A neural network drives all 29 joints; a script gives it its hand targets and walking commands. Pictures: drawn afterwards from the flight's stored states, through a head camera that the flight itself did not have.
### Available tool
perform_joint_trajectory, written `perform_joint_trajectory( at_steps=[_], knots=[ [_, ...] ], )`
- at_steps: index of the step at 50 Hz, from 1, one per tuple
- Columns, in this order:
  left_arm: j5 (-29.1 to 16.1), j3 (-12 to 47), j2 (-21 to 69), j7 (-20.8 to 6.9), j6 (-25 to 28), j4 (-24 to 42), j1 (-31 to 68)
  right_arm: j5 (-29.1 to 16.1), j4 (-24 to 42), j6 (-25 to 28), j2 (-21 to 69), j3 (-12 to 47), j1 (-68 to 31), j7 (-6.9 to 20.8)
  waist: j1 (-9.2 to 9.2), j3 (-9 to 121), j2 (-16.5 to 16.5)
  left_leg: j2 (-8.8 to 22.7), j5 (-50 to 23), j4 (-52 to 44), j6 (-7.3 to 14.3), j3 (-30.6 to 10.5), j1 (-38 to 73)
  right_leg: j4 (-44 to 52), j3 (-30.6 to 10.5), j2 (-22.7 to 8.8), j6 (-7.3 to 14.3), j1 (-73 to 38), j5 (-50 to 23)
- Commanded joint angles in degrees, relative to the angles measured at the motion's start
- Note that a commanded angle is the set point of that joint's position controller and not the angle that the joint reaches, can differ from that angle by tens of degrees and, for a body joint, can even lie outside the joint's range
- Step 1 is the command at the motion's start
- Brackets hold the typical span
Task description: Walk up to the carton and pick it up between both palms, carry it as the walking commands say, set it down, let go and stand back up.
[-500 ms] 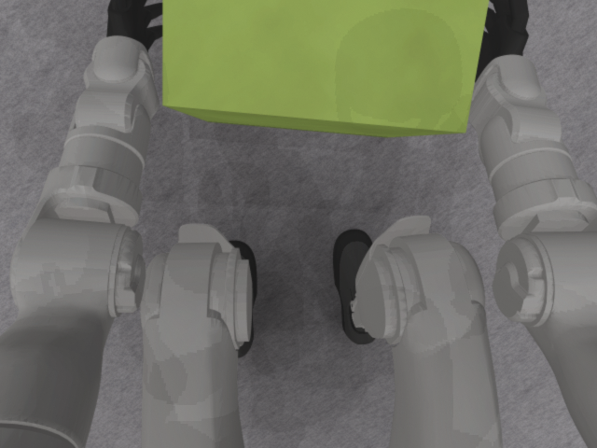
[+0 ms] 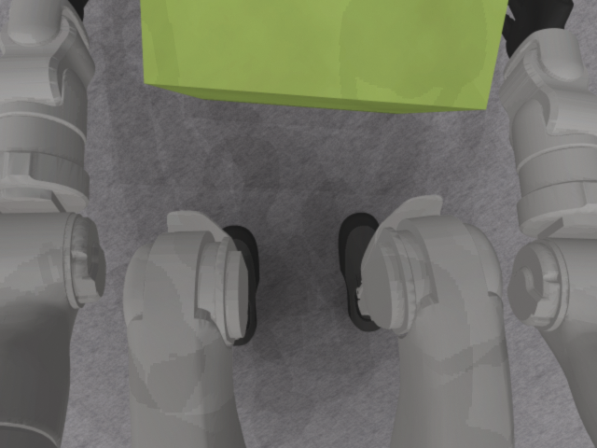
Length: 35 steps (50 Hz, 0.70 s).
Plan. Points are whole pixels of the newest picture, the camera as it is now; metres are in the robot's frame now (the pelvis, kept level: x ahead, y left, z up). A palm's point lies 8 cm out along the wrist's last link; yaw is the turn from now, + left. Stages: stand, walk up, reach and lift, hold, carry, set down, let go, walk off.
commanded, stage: set down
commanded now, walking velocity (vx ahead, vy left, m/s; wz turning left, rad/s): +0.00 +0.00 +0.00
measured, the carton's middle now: out of the picture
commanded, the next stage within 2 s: let go in 1.30 s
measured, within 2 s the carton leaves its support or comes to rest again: neither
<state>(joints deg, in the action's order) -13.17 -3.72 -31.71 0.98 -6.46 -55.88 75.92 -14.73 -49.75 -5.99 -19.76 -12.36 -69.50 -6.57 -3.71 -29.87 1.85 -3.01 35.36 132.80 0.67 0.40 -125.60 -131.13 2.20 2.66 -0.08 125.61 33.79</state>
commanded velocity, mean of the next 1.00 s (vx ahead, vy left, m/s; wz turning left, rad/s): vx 0.00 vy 0.00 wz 0.00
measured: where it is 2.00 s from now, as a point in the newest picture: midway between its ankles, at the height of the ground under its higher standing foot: (301, 298)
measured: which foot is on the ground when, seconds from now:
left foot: down 0.00-1.00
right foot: down 0.00-1.00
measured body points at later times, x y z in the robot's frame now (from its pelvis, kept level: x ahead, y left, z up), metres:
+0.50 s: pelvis -0.01 +0.00 +0.10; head +0.36 -0.01 +0.34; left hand +0.55 +0.23 -0.05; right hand +0.50 -0.25 -0.05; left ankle +0.11 +0.11 -0.31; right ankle +0.12 -0.11 -0.31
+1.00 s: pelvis -0.01 +0.00 +0.22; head +0.35 +0.00 +0.48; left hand +0.55 +0.23 +0.09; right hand +0.49 -0.26 +0.10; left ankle +0.11 +0.11 -0.31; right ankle +0.12 -0.11 -0.31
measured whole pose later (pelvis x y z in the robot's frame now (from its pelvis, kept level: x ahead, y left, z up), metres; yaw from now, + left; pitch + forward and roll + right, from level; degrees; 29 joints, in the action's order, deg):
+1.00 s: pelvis -0.01 +0.00 +0.22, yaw +1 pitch +27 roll -1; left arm -12.0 -8.7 -35.7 -3.7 -21.9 -35.8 69.9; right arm -13.5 -24.9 -23.1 -22.3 -14.4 -62.5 -6.4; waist -4.5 -29.9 0.2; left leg -3.2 25.9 89.4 0.8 -1.4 -89.9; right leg -87.7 0.1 2.8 -0.4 89.6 24.8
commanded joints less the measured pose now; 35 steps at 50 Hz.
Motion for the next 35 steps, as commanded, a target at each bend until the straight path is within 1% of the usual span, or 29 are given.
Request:
perform_joint_trajectory(
  at_steps=[1,2,3,5,7,8,9,10,11,12,13,14,15,17,18,19,20,21,22,23,24,25,28,29,30,31,33,34,35],
  knots=[
    [0.0,-2.9,-11.5,-0.6,0.9,9.6,15.3,0.9,12.2,0.6,-11.2,-3.2,-10.0,-0.5,-4.33,99.0,-5.6,2.4,-22.4,-12.5,-0.6,-0.6,40.2,12.9,0.5,-0.4,-1.3,-38.0,-24.5],
    [-0.4,-2.8,-10.8,-0.5,0.6,12.8,14.7,-0.8,14.4,0.4,-10.7,-2.3,-9.7,-0.1,-2.95,102.5,-6.7,2.0,-22.5,-13.6,-0.6,-0.6,41.9,13.0,0.6,-0.6,-0.8,-39.5,-24.2],
    [-1.1,-1.0,-9.6,-0.3,0.3,17.1,14.9,0.5,15.0,0.0,-12.5,-3.6,-7.6,-0.1,-4.63,107.2,-8.6,1.9,-23.6,-14.1,-1.1,-0.7,45.3,13.0,1.0,-0.5,-0.1,-41.8,-25.0],
    [0.3,-3.5,-11.6,-0.2,-1.2,19.9,15.5,1.0,19.5,-2.1,-10.9,-3.6,-9.0,-0.3,-1.88,108.2,-9.9,1.9,-22.9,-14.9,-0.7,-0.3,48.0,13.7,1.6,-0.5,-0.7,-38.9,-22.1],
    [0.8,-5.5,-14.7,-0.1,-3.3,24.3,16.4,1.5,24.8,-4.4,-13.0,-4.0,-9.2,-0.6,-1.77,112.4,-7.1,1.1,-20.2,-17.1,-0.2,0.3,50.2,16.9,1.2,-0.6,-1.3,-44.1,-20.4],
    [1.5,-6.6,-13.9,0.1,-4.2,21.6,13.0,2.7,23.6,-5.2,-14.7,-5.0,-7.3,-0.6,-1.09,112.5,-7.9,1.2,-17.5,-19.0,-0.3,0.5,51.4,18.1,1.7,-0.5,-0.8,-43.9,-17.5],
    [0.5,-6.7,-12.7,-0.1,-4.6,23.1,14.2,0.7,26.9,-5.7,-11.0,-3.7,-8.4,-0.6,-0.42,111.9,-5.8,0.8,-18.6,-18.3,-0.1,1.3,47.7,18.7,1.5,-1.0,-1.3,-44.9,-19.3],
    [-0.8,-5.9,-11.8,-0.5,-5.3,22.8,13.1,2.7,27.0,-6.3,-11.4,-3.6,-7.4,-0.9,-2.23,112.0,-2.4,0.8,-19.7,-18.9,0.2,0.9,47.6,18.7,2.0,-0.7,-1.3,-46.0,-20.6],
    [1.6,-8.3,-13.0,-0.9,-6.0,18.0,10.7,2.2,25.8,-6.8,-12.4,-4.2,-6.9,-0.6,-0.19,107.6,-5.8,0.9,-17.5,-19.8,-0.2,1.2,45.3,19.7,0.5,-0.2,-1.4,-45.1,-19.1],
    [1.2,-6.0,-13.4,-1.3,-5.4,22.1,8.4,3.6,27.1,-7.0,-12.0,-4.1,-2.5,-0.5,-2.38,110.9,-5.2,0.8,-19.4,-20.9,-0.4,1.3,46.1,20.2,1.2,-0.3,-1.5,-48.9,-23.7],
    [2.8,-10.1,-15.2,-1.2,-5.5,20.3,11.1,2.1,24.4,-7.7,-8.9,-3.1,-3.7,-0.4,1.48,108.8,-4.5,0.8,-18.7,-21.3,0.1,1.7,45.7,21.5,0.8,-0.4,-1.2,-46.2,-21.2],
    [1.4,-7.7,-12.7,-1.5,-5.5,20.3,11.8,2.0,22.7,-7.6,-8.2,-3.3,-3.2,0.0,-1.11,105.6,-4.6,0.7,-21.4,-21.8,-0.1,0.5,44.2,21.5,1.0,0.1,-1.3,-45.1,-23.4],
    [2.5,-8.7,-12.5,-1.9,-5.8,20.1,10.4,0.5,24.4,-7.8,-8.0,-2.2,-5.8,-0.1,1.19,107.8,-6.1,0.5,-22.0,-22.3,-0.2,0.7,46.6,22.5,0.2,0.2,-1.3,-45.3,-24.2],
    [0.8,-7.0,-11.4,-2.5,-6.5,24.5,7.7,1.4,33.2,-8.3,-9.7,-2.6,-4.2,-0.7,-1.15,117.9,-5.7,-0.2,-25.0,-23.3,-0.3,2.2,48.1,23.6,-0.2,0.9,-1.3,-55.2,-30.6],
    [1.3,-7.8,-13.4,-2.4,-6.8,21.0,10.2,2.7,25.9,-8.5,-10.8,-2.6,-4.6,-0.8,-1.71,114.0,-3.5,0.6,-22.7,-24.4,-0.3,1.2,47.5,24.1,1.0,0.7,-1.0,-53.1,-28.3],
    [1.4,-7.4,-12.3,-2.6,-7.2,20.5,9.5,2.5,27.8,-8.9,-10.6,-3.1,-5.1,-0.7,-1.08,112.6,-5.9,-0.1,-21.2,-26.2,-0.1,1.2,47.8,25.3,0.4,0.6,-1.6,-50.3,-24.0],
    [1.5,-8.5,-15.3,-2.5,-6.7,29.2,11.7,3.1,32.7,-9.2,-11.3,-5.3,-3.8,-0.8,-2.01,119.3,-6.0,0.2,-22.6,-26.6,0.0,0.8,53.2,27.3,0.0,0.8,-1.4,-53.9,-25.7],
    [1.0,-8.0,-15.8,-2.6,-7.4,26.3,10.7,1.5,30.6,-9.8,-10.5,-2.8,-3.9,-0.6,-0.93,118.6,-3.6,0.4,-23.1,-28.5,0.5,0.7,54.1,28.3,1.8,0.9,-1.2,-53.4,-25.3],
    [2.2,-10.2,-13.1,-2.8,-7.9,20.5,11.0,1.0,25.8,-9.7,-10.3,-4.3,-5.6,-0.4,0.22,107.5,-7.4,0.6,-19.6,-28.4,-0.3,0.8,48.4,28.5,0.3,0.4,-0.9,-48.6,-21.8],
    [2.6,-9.6,-12.8,-3.1,-8.2,21.0,9.2,0.9,28.4,-10.3,-8.0,-2.8,-5.1,-0.5,0.41,111.6,-4.5,0.1,-20.7,-29.8,0.4,0.7,51.5,30.3,0.1,0.6,-1.6,-52.2,-23.2],
    [1.3,-8.4,-14.4,-3.0,-8.6,29.3,8.0,1.7,38.9,-10.4,-12.2,-3.5,-3.6,-0.8,-2.68,126.2,-2.7,0.3,-23.8,-30.6,0.7,0.3,57.7,30.9,1.2,1.2,-1.4,-60.7,-29.5],
    [1.2,-8.5,-13.9,-2.9,-9.5,26.0,8.3,1.9,32.3,-11.6,-11.8,-3.8,-3.0,-0.8,-2.02,120.2,-7.4,-0.3,-20.3,-32.1,0.0,1.8,54.7,32.8,0.2,1.1,-0.6,-57.2,-24.2],
    [1.6,-7.7,-16.5,-3.3,-11.0,22.8,14.1,1.2,28.4,-13.1,-11.0,-3.6,-5.7,-0.8,-1.45,114.8,-5.6,-0.2,-16.1,-34.8,1.0,0.0,57.7,34.8,1.6,0.7,-1.4,-52.2,-16.7],
    [2.2,-8.8,-16.4,-3.4,-11.1,25.1,12.2,0.6,32.1,-13.1,-11.5,-4.3,-6.6,-0.8,-2.01,115.9,-5.6,0.0,-16.7,-36.4,0.6,-0.2,59.7,36.8,1.8,0.6,-1.4,-53.2,-17.0],
    [2.1,-8.7,-17.1,-3.1,-10.8,31.2,12.0,0.7,37.1,-13.4,-12.0,-3.8,-6.5,-0.7,-0.11,124.0,-7.8,-0.2,-19.7,-36.4,0.3,1.3,63.8,37.3,1.0,0.7,-0.9,-57.8,-20.0],
    [0.6,-8.5,-16.4,-3.1,-11.4,26.7,13.0,1.9,33.2,-13.4,-12.6,-3.8,-7.7,-0.7,-2.77,120.4,-2.8,0.1,-19.8,-36.7,0.5,0.4,60.0,37.9,2.0,0.8,-1.0,-57.3,-20.7],
    [1.8,-8.3,-16.8,-3.6,-11.8,24.3,9.3,0.9,32.0,-14.4,-11.4,-2.8,-5.0,-1.0,0.00,120.1,-5.1,-0.4,-19.2,-40.0,0.7,0.3,60.4,39.3,1.4,1.0,-1.4,-59.8,-21.4],
    [0.2,-7.0,-16.0,-4.1,-12.2,26.3,9.8,1.5,34.3,-14.6,-12.5,-4.0,-4.8,-1.3,-2.28,121.7,-5.3,-0.3,-19.9,-40.3,0.6,0.2,61.6,41.1,0.3,0.7,-1.8,-61.9,-22.3],
    [1.6,-8.5,-17.8,-4.1,-12.4,25.6,10.6,1.5,31.2,-15.1,-12.1,-3.7,-4.9,-1.0,-0.27,120.0,-6.4,0.0,-19.6,-42.0,0.4,0.4,62.9,41.8,1.2,0.5,-1.7,-60.5,-21.4]
  ],
)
